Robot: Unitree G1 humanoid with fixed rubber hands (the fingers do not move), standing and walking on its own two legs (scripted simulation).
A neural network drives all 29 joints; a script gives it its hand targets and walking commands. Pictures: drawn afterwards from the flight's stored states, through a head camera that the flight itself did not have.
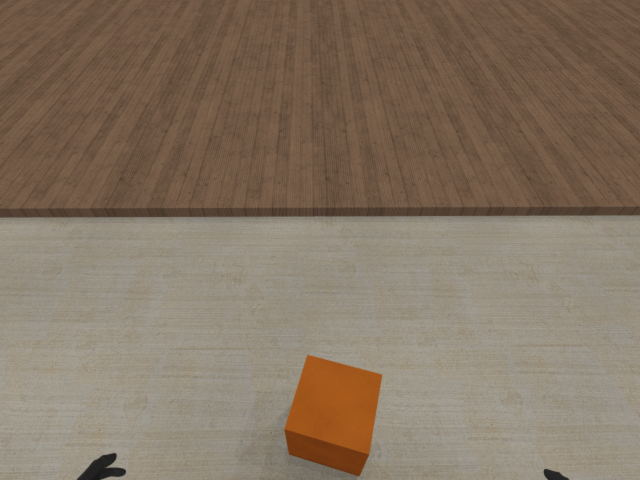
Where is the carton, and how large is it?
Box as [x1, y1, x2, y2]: [284, 355, 381, 475]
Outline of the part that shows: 307,355 284,429 289,454 359,475 369,452 381,374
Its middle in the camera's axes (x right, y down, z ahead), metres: +0.04 +0.49 +1.08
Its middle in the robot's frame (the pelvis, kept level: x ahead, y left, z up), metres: +0.40 -0.03 -0.66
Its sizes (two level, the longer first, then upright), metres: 0.210 0.200 0.250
